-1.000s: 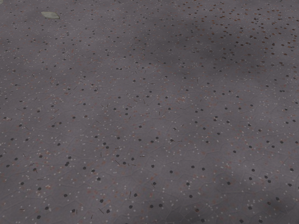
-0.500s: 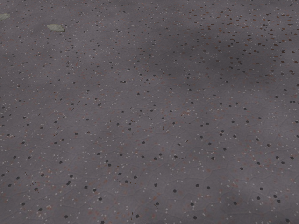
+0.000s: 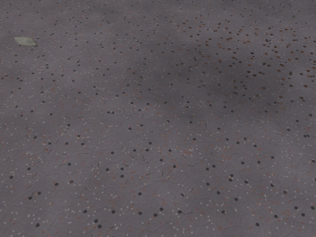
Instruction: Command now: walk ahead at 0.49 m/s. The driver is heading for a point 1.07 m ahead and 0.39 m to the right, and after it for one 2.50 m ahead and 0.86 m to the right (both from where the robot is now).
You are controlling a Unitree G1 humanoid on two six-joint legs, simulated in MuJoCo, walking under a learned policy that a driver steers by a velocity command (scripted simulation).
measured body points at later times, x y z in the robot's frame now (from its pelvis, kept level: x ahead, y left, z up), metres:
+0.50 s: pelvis +0.30 -0.07 +0.00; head +0.32 -0.08 +0.45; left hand +0.38 +0.19 -0.12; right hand +0.37 -0.34 -0.14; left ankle +0.27 +0.09 -0.66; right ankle +0.33 -0.15 -0.74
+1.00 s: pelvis +0.58 -0.01 -0.01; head +0.61 +0.00 +0.44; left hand +0.65 +0.26 -0.15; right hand +0.67 -0.29 -0.12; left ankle +0.64 +0.09 -0.74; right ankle +0.48 -0.15 -0.65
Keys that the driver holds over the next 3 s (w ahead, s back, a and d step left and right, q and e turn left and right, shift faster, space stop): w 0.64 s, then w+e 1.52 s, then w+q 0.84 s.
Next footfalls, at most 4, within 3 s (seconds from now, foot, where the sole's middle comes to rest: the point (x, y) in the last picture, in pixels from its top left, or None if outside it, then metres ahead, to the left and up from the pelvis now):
0.32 right None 0.37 -0.16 -0.78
0.86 left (139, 198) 0.68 0.08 -0.78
1.38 right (203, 156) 0.90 -0.23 -0.78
1.88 left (190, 105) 1.25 -0.20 -0.78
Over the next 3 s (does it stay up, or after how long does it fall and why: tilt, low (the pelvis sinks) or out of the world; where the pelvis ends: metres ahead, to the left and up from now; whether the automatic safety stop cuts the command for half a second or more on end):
stays up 1.49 -0.58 -0.02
